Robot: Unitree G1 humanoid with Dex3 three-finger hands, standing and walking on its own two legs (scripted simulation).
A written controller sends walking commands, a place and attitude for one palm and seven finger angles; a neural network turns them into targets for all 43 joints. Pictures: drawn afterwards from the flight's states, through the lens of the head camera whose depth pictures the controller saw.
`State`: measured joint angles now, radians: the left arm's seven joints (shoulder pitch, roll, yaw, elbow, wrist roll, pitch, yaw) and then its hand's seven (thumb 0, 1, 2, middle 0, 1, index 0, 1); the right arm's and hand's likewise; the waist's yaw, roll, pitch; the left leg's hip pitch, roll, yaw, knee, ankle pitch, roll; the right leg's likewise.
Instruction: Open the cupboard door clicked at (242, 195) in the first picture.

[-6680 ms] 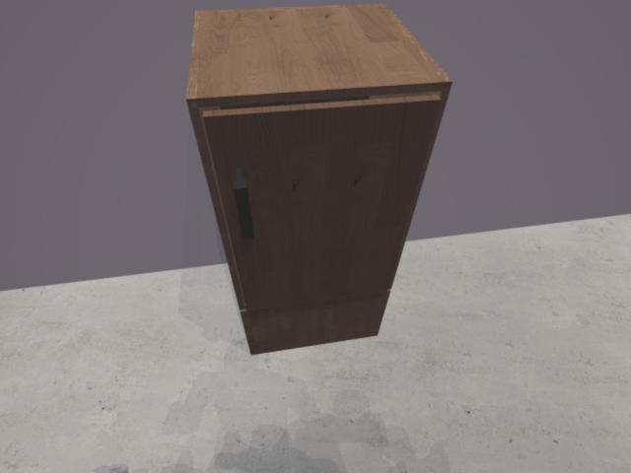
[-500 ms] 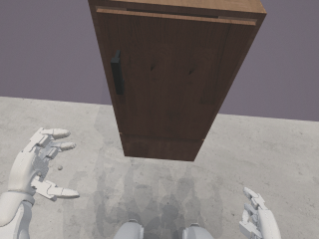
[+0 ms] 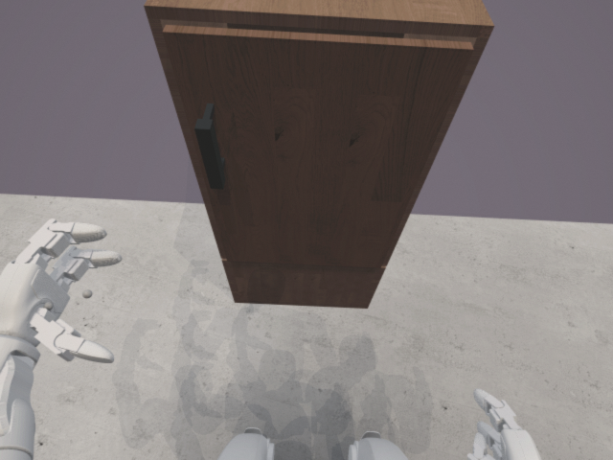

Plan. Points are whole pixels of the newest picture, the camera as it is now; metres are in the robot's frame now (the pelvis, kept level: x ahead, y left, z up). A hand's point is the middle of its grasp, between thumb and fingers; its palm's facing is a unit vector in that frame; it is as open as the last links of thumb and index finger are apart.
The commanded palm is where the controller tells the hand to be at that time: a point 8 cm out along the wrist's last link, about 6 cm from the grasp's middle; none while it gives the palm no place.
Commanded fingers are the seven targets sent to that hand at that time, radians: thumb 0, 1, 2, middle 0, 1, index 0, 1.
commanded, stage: raise the hand with hooked fingers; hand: left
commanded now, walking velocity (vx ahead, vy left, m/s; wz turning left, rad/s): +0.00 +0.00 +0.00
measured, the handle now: (213, 147) +0.56 +0.18 +0.04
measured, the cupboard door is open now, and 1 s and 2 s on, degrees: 0 0 0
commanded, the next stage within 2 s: move the hooked fingers beside the handle in 0.36 s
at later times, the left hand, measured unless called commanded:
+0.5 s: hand (89, 302) +0.28 +0.27 +0.06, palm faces +0.02 -1.00 -0.03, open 14.0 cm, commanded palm +0.26 +0.31 +0.06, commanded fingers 0.00 -0.50 0.30 -0.30 -1.20 -0.30 -1.20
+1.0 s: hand (120, 247) +0.35 +0.26 +0.06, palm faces +0.00 -1.00 -0.02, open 14.0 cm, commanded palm +0.33 +0.31 +0.06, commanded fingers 0.00 -0.50 0.30 -0.30 -1.20 -0.30 -1.20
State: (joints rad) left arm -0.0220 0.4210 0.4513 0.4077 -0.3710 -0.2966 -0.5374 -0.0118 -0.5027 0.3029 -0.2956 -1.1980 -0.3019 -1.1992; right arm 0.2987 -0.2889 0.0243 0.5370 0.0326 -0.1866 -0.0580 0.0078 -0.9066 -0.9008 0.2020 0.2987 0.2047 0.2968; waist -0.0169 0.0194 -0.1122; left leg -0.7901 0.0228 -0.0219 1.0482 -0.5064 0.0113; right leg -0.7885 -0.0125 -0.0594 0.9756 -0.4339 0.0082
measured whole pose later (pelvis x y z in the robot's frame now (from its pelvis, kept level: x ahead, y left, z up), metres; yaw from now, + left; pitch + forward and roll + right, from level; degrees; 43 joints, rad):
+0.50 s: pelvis -0.01 +0.00 +0.00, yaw +0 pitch +14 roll -2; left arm -0.03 0.40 0.44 0.44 -0.36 -0.33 -0.53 -0.01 -0.50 0.30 -0.30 -1.20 -0.30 -1.20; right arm 0.28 -0.27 0.04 0.53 0.03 -0.18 -0.06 0.01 -0.91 -0.90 0.20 0.30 0.20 0.30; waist -0.01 0.02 -0.11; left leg -0.78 0.02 -0.02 1.04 -0.50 0.01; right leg -0.78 -0.01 -0.06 0.98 -0.43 0.00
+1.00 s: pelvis -0.01 +0.00 +0.00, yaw -1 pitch +16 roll -2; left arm -0.31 0.45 0.45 0.67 -0.29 -0.33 -0.50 -0.01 -0.50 0.30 -0.30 -1.20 -0.30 -1.20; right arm 0.31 -0.28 0.03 0.56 0.03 -0.13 -0.06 0.01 -0.91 -0.90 0.20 0.30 0.20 0.30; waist -0.04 0.01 -0.11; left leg -0.84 0.03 -0.01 1.06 -0.50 0.01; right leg -0.85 -0.01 -0.05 1.00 -0.43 0.01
